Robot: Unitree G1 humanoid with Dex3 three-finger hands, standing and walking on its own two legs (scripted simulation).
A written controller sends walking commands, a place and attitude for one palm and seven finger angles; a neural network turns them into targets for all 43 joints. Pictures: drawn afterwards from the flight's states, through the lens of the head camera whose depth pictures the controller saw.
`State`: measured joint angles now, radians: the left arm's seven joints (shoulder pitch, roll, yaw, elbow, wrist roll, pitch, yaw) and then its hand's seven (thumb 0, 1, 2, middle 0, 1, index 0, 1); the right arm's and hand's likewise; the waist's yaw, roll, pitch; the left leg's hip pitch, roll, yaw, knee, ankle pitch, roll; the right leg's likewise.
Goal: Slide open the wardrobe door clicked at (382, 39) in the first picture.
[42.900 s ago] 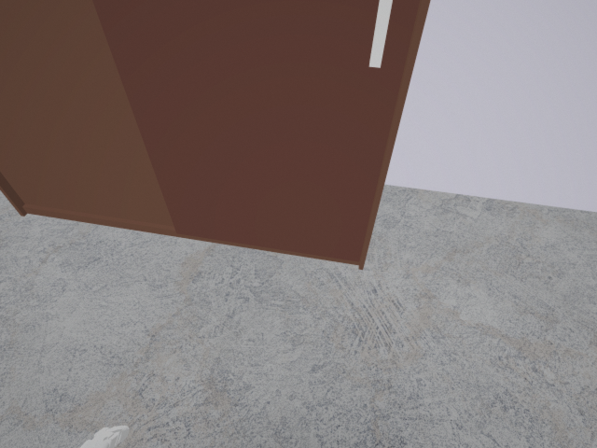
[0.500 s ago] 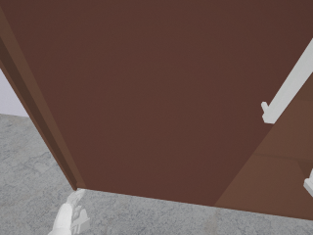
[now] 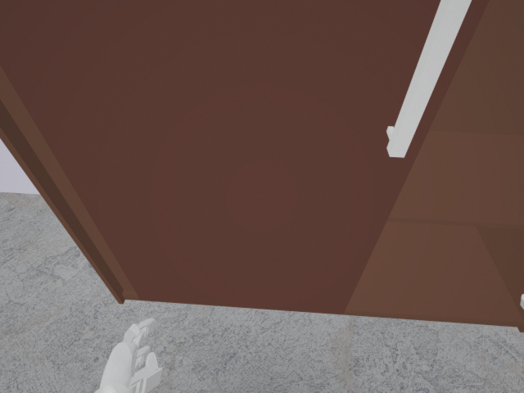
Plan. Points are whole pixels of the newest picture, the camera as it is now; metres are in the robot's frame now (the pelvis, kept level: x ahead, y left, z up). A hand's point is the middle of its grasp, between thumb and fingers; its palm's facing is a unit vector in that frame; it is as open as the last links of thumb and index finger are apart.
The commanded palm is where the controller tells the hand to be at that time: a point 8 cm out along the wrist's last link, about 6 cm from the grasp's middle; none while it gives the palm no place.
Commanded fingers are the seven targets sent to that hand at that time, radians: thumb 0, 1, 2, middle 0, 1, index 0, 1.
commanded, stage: step back with the hand held close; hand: right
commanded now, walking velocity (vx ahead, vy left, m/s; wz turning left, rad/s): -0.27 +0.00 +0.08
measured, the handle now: (419, 72) +0.52 -0.22 +0.26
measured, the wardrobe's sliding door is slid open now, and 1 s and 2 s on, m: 0.69 0.69 0.69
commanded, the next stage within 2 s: stop stepping back and stand still in 0.32 s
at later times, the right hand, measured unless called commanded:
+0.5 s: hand out of the picture +0.03 -0.29 +0.19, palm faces +0.56 +0.76 -0.33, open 7.4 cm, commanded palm +0.01 -0.32 +0.19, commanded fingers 0.00 -0.90 -0.90 0.20 0.30 0.20 0.30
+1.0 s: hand out of the picture -0.05 -0.32 +0.20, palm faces +0.48 +0.80 -0.36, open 7.4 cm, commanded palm -0.10 -0.35 +0.19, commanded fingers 0.00 -0.90 -0.90 0.20 0.30 0.20 0.30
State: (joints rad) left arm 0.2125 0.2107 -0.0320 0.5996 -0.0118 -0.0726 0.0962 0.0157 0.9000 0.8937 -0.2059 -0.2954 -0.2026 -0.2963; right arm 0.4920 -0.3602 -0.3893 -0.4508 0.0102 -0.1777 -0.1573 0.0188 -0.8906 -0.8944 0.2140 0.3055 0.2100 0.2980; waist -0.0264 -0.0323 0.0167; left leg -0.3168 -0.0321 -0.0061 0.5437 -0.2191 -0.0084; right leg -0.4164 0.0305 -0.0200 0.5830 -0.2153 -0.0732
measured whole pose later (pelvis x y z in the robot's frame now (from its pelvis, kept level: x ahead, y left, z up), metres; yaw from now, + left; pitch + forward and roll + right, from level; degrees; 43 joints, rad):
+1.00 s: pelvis -0.24 -0.05 +0.01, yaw +1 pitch -3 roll +0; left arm 0.30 0.22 0.01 0.70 0.00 -0.09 0.08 0.02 0.90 0.89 -0.21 -0.30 -0.20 -0.30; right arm 0.51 -0.41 -0.41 -0.45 0.04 -0.21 -0.17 0.02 -0.89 -0.89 0.22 0.31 0.21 0.30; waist 0.01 0.04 -0.06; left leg -0.21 -0.05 0.03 0.47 -0.23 0.08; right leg -0.49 -0.05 -0.06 0.94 -0.38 0.00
